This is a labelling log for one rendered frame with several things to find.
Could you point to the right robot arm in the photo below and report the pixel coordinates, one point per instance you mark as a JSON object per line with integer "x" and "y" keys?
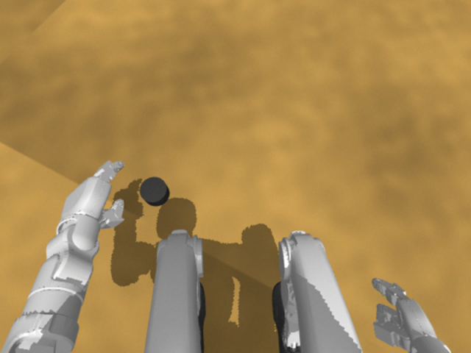
{"x": 428, "y": 344}

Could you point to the right robot foot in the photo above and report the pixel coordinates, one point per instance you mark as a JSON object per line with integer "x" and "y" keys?
{"x": 279, "y": 317}

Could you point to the right robot hand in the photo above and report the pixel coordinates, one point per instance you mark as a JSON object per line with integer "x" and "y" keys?
{"x": 399, "y": 328}

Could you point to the left robot hand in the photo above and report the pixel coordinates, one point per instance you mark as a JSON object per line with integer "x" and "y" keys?
{"x": 90, "y": 197}

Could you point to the tin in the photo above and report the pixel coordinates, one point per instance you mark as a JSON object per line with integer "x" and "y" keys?
{"x": 154, "y": 191}

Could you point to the left robot arm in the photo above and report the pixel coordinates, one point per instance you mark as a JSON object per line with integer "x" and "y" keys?
{"x": 48, "y": 323}

